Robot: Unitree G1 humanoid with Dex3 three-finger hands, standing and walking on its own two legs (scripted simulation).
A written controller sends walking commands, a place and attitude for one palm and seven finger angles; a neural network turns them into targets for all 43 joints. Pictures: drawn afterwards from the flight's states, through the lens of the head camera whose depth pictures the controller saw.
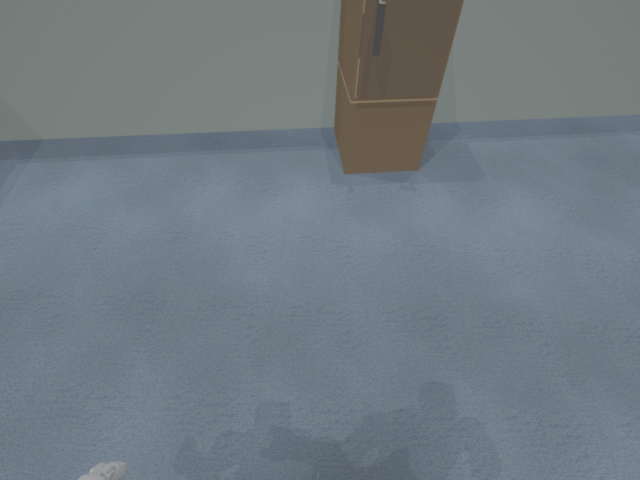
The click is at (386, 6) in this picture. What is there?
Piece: cupboard door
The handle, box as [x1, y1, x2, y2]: [372, 0, 385, 55]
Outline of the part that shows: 381,0 377,0 378,8 374,42 372,45 373,55 379,55 385,10 385,2 382,2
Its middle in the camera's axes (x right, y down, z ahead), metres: +0.20 -0.76 +1.40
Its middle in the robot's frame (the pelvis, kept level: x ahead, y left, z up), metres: +1.56 -0.12 -0.06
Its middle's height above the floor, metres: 0.71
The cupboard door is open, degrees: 0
